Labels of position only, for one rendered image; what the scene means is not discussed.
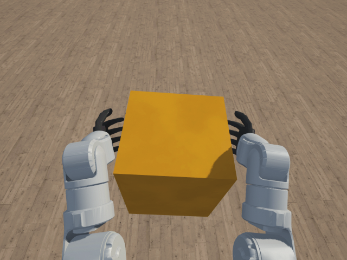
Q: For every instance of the left robot hand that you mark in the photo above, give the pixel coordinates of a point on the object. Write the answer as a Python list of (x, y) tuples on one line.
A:
[(100, 125)]

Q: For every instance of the carton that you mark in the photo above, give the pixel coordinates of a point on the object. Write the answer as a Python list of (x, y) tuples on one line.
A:
[(175, 155)]

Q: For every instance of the robot right forearm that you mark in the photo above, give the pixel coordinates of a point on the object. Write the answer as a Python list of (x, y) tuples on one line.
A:
[(268, 175)]

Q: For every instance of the robot left forearm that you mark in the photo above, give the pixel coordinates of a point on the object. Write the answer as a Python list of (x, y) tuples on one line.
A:
[(87, 193)]

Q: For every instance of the right robot hand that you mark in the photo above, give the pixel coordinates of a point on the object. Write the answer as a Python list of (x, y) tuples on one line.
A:
[(243, 129)]

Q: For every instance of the robot right upper arm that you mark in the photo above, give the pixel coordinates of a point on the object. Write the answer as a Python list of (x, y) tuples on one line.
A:
[(261, 246)]

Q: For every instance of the robot left upper arm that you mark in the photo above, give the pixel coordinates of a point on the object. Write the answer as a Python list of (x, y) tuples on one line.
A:
[(96, 246)]

